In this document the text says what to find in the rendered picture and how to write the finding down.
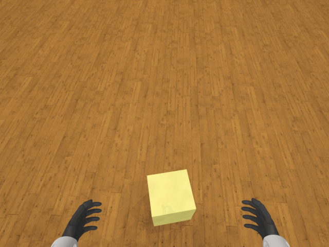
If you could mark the robot right hand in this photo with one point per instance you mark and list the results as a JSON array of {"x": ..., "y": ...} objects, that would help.
[{"x": 266, "y": 225}]

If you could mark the robot left forearm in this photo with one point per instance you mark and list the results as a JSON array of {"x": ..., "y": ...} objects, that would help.
[{"x": 65, "y": 241}]

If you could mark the carton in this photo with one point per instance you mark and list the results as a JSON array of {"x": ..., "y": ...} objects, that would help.
[{"x": 171, "y": 197}]

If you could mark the robot left hand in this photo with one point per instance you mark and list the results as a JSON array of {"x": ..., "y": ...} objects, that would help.
[{"x": 75, "y": 227}]

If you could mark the robot right forearm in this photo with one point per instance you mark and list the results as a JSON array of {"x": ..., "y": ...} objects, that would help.
[{"x": 274, "y": 241}]

